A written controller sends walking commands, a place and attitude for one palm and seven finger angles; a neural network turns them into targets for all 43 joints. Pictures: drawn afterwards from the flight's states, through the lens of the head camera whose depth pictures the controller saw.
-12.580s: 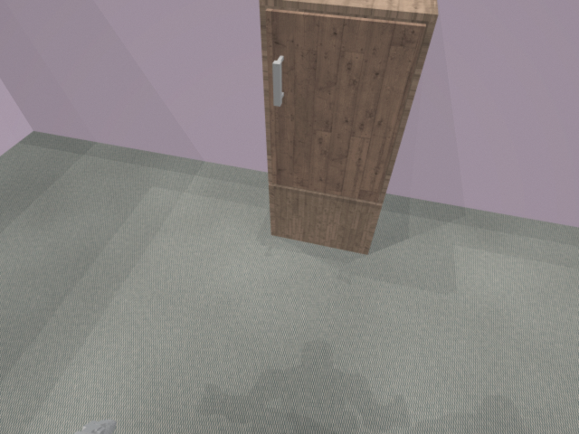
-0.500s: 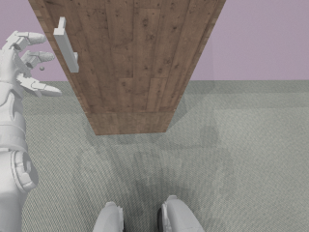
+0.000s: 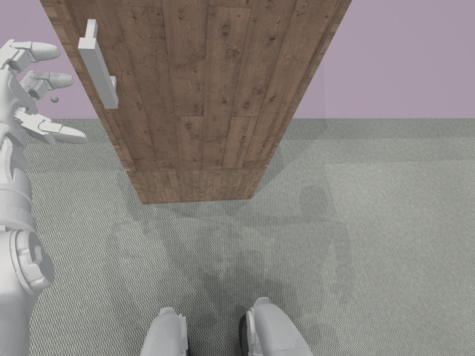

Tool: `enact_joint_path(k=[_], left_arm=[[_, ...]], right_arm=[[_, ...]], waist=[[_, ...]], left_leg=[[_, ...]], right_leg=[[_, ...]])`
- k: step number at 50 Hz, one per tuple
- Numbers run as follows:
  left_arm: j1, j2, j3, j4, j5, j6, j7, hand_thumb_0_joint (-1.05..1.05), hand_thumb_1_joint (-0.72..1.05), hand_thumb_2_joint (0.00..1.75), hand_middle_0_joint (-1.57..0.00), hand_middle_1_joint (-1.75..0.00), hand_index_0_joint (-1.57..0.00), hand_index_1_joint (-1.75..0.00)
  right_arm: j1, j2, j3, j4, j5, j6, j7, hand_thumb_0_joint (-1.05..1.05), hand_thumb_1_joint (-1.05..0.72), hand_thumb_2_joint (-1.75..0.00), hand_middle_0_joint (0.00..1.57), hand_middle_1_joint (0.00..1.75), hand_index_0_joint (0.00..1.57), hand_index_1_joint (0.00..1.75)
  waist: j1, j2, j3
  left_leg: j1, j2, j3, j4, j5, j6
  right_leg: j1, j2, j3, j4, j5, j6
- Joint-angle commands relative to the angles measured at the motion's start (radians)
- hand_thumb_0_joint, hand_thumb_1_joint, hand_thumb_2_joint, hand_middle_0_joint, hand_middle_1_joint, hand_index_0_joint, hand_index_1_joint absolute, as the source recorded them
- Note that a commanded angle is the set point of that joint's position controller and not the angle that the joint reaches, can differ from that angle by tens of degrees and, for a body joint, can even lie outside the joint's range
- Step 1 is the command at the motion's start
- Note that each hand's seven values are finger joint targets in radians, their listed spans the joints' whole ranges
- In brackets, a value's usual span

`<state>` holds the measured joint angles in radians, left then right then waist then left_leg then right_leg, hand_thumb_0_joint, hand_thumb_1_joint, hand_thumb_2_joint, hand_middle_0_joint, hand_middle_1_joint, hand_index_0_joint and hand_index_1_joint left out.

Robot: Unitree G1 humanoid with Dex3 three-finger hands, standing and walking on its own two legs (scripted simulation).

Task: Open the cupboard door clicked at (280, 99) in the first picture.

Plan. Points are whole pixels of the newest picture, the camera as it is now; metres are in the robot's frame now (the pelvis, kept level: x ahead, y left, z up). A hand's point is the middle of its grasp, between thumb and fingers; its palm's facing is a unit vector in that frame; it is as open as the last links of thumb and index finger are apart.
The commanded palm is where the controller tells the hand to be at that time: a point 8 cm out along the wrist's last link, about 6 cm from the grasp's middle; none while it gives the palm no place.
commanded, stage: move the hooked fingers beside the handle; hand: left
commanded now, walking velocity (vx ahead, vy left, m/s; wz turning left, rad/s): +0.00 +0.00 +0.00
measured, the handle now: (102, 67) +0.55 +0.18 +0.08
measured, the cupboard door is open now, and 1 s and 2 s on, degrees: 0 0 0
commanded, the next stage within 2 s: slide the fingers in behind the handle in 0.36 s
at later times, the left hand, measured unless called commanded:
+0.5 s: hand (59, 99) +0.50 +0.23 +0.07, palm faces +0.01 -1.00 -0.03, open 14.0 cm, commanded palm +0.48 +0.27 +0.07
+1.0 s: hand (84, 101) +0.50 +0.20 +0.07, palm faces +0.00 -1.00 -0.01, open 14.0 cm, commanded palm +0.48 +0.24 +0.07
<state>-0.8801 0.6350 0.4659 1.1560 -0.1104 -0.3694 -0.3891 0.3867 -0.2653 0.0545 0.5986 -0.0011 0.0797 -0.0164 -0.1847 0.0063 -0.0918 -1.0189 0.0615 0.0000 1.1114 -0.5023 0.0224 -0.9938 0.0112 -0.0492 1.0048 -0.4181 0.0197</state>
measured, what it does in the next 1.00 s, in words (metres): stands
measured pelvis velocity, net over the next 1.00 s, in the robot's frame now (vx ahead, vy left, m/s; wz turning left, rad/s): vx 0.00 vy -0.01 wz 0.01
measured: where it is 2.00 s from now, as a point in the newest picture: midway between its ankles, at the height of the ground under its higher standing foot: outside the picture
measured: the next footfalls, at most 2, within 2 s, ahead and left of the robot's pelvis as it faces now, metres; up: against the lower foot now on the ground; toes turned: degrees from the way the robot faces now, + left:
none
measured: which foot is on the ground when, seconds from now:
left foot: down 0.00-1.00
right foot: down 0.00-1.00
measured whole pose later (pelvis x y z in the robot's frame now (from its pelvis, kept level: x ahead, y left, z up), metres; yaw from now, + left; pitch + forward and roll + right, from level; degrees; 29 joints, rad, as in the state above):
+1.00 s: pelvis +0.00 -0.01 +0.00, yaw +1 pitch +22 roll -3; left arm -0.87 0.53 0.39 1.14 -0.11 -0.39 -0.31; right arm 0.38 -0.26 0.04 0.61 0.00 0.07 -0.01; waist -0.17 0.01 -0.10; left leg -1.00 0.06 0.00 1.10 -0.50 0.01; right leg -0.98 0.01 -0.05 1.02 -0.42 0.01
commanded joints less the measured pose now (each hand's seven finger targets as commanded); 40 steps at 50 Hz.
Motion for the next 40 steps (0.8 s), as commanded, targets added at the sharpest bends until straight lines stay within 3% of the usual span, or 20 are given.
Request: enact_joint_path(k=[1,3,5,7,10,12,13,16,18,21,23,25,29,32,35,37,38,40], left_arm=[[-0.437,0.222,-0.008,-0.196,-0.027,-0.059,-0.005,0.00,-0.50,0.30,-0.30,-1.20,-0.30,-1.20],[-0.462,0.193,-0.033,-0.219,-0.022,-0.058,0.001,0.00,-0.50,0.30,-0.30,-1.20,-0.30,-1.20],[-0.426,0.217,-0.003,-0.187,-0.020,-0.052,0.014,0.00,-0.50,0.30,-0.30,-1.20,-0.30,-1.20],[-0.434,0.208,-0.007,-0.209,-0.020,-0.058,0.020,0.00,-0.50,0.30,-0.30,-1.20,-0.30,-1.20],[-0.414,0.210,0.001,-0.235,-0.017,-0.064,0.034,0.00,-0.50,0.30,-0.30,-1.20,-0.30,-1.20],[-0.405,0.251,0.031,-0.243,-0.014,-0.070,0.040,0.00,-0.50,0.30,-0.30,-1.20,-0.30,-1.20],[-0.404,0.235,0.024,-0.261,-0.016,-0.072,0.041,0.00,-0.50,0.30,-0.30,-1.20,-0.30,-1.20],[-0.382,0.278,0.049,-0.235,-0.016,-0.072,0.038,0.00,-0.50,0.30,-0.30,-1.20,-0.30,-1.20],[-0.378,0.298,0.062,-0.231,-0.015,-0.071,0.029,0.00,-0.50,0.30,-0.30,-1.20,-0.30,-1.20],[-0.410,0.229,0.006,-0.271,-0.026,-0.085,0.012,0.00,-0.50,0.30,-0.30,-1.20,-0.30,-1.20],[-0.407,0.208,-0.006,-0.246,-0.034,-0.081,0.005,0.00,-0.50,0.30,-0.30,-1.20,-0.30,-1.20],[-0.417,0.144,-0.054,-0.211,-0.040,-0.068,0.001,0.00,-0.50,0.30,-0.30,-1.20,-0.30,-1.20],[-0.428,0.159,-0.039,-0.190,-0.033,-0.053,0.022,0.00,-0.50,0.30,-0.30,-1.20,-0.30,-1.20],[-0.416,0.222,0.009,-0.223,-0.022,-0.071,0.043,0.00,-0.50,0.30,-0.30,-1.20,-0.30,-1.20],[-0.409,0.209,-0.003,-0.209,-0.013,-0.076,0.054,0.00,-0.50,0.30,-0.30,-1.20,-0.30,-1.20],[-0.416,0.253,0.033,-0.236,-0.012,-0.088,0.061,0.00,-0.50,0.30,-0.30,-1.20,-0.30,-1.20],[-0.405,0.237,0.024,-0.251,-0.014,-0.091,0.060,0.00,-0.50,0.30,-0.30,-1.20,-0.30,-1.20],[-0.393,0.193,-0.008,-0.254,-0.016,-0.091,0.058,0.00,-0.50,0.30,-0.30,-1.20,-0.30,-1.20]], right_arm=[[0.180,-0.207,-0.079,-0.034,-0.005,-0.017,-0.017,0.00,-0.90,-0.90,0.20,0.30,0.20,0.30],[0.176,-0.202,-0.081,-0.029,-0.007,-0.017,-0.015,0.00,-0.90,-0.90,0.20,0.30,0.20,0.30],[0.180,-0.206,-0.080,-0.033,-0.009,-0.015,-0.013,0.00,-0.90,-0.90,0.20,0.30,0.20,0.30],[0.179,-0.201,-0.078,-0.039,-0.010,-0.014,-0.010,0.00,-0.90,-0.90,0.20,0.30,0.20,0.30],[0.169,-0.197,-0.079,-0.053,-0.011,-0.010,-0.003,0.00,-0.90,-0.90,0.20,0.30,0.20,0.30],[0.171,-0.199,-0.079,-0.059,-0.008,-0.004,-0.006,0.00,-0.90,-0.90,0.20,0.30,0.20,0.30],[0.167,-0.195,-0.081,-0.064,-0.008,-0.005,-0.003,0.00,-0.90,-0.90,0.20,0.30,0.20,0.30],[0.163,-0.197,-0.075,-0.069,-0.004,0.000,-0.008,0.00,-0.90,-0.90,0.20,0.30,0.20,0.30],[0.162,-0.198,-0.075,-0.068,-0.003,-0.001,-0.010,0.00,-0.90,-0.90,0.20,0.30,0.20,0.30],[0.158,-0.191,-0.078,-0.066,-0.001,-0.005,-0.011,0.00,-0.90,-0.90,0.20,0.30,0.20,0.30],[0.159,-0.195,-0.080,-0.050,0.000,-0.005,-0.013,0.00,-0.90,-0.90,0.20,0.30,0.20,0.30],[0.158,-0.193,-0.080,-0.039,0.000,-0.010,-0.012,0.00,-0.90,-0.90,0.20,0.30,0.20,0.30],[0.165,-0.195,-0.080,-0.034,-0.002,-0.016,-0.014,0.00,-0.90,-0.90,0.20,0.30,0.20,0.30],[0.165,-0.193,-0.078,-0.045,-0.005,-0.017,-0.010,0.00,-0.90,-0.90,0.20,0.30,0.20,0.30],[0.156,-0.189,-0.076,-0.052,-0.004,-0.019,-0.007,0.00,-0.90,-0.90,0.20,0.30,0.20,0.30],[0.158,-0.192,-0.077,-0.059,-0.005,-0.018,-0.008,0.00,-0.90,-0.90,0.20,0.30,0.20,0.30],[0.153,-0.188,-0.078,-0.064,-0.005,-0.020,-0.007,0.00,-0.90,-0.90,0.20,0.30,0.20,0.30],[0.146,-0.183,-0.077,-0.065,-0.002,-0.020,-0.003,0.00,-0.90,-0.90,0.20,0.30,0.20,0.30]], waist=[[-0.008,0.211,-0.475],[-0.010,0.238,-0.505],[-0.001,0.181,-0.495],[0.005,0.208,-0.511],[0.014,0.194,-0.527],[0.021,0.174,-0.538],[0.021,0.181,-0.556],[0.023,0.148,-0.506],[0.027,0.146,-0.515],[0.014,0.196,-0.521],[0.007,0.197,-0.514],[-0.010,0.165,-0.467],[-0.007,0.150,-0.464],[0.016,0.152,-0.518],[0.012,0.139,-0.481],[0.024,0.146,-0.521],[0.027,0.161,-0.542],[0.024,0.179,-0.518]], left_leg=[[0.474,-0.016,-0.078,-0.129,0.477,-0.007],[0.507,-0.013,-0.083,-0.122,0.512,-0.015],[0.470,-0.015,-0.080,-0.121,0.504,-0.012],[0.488,-0.014,-0.080,-0.117,0.545,-0.014],[0.472,-0.019,-0.072,-0.116,0.539,-0.012],[0.463,-0.018,-0.068,-0.116,0.559,-0.011],[0.460,-0.022,-0.061,-0.115,0.545,-0.007],[0.393,-0.028,-0.049,-0.122,0.490,0.000],[0.381,-0.028,-0.043,-0.122,0.470,0.001],[0.442,-0.026,-0.053,-0.124,0.490,-0.002],[0.458,-0.022,-0.059,-0.125,0.478,-0.006],[0.435,-0.023,-0.061,-0.131,0.429,-0.004],[0.408,-0.028,-0.061,-0.132,0.404,0.000],[0.387,-0.034,-0.049,-0.125,0.426,0.002],[0.348,-0.035,-0.042,-0.127,0.386,0.005],[0.353,-0.037,-0.039,-0.125,0.403,0.005],[0.359,-0.039,-0.033,-0.121,0.412,0.006],[0.371,-0.038,-0.033,-0.129,0.404,0.002]], right_leg=[[0.115,0.043,-0.010,-0.085,0.243,-0.045],[0.093,0.039,-0.011,-0.080,0.249,-0.043],[0.121,0.040,-0.012,-0.078,0.258,-0.042],[0.119,0.041,-0.012,-0.071,0.275,-0.041],[0.157,0.040,-0.008,-0.071,0.293,-0.040],[0.190,0.041,-0.003,-0.066,0.323,-0.039],[0.203,0.042,0.002,-0.070,0.329,-0.036],[0.245,0.042,0.008,-0.074,0.332,-0.038],[0.263,0.042,0.014,-0.078,0.336,-0.036],[0.220,0.043,0.008,-0.079,0.317,-0.041],[0.186,0.044,0.004,-0.088,0.290,-0.039],[0.165,0.043,-0.001,-0.096,0.258,-0.038],[0.169,0.039,0.002,-0.097,0.247,-0.038],[0.234,0.038,0.014,-0.085,0.294,-0.037],[0.241,0.037,0.016,-0.088,0.275,-0.036],[0.272,0.038,0.022,-0.081,0.299,-0.036],[0.285,0.037,0.027,-0.082,0.316,-0.036],[0.266,0.038,0.021,-0.087,0.304,-0.037]])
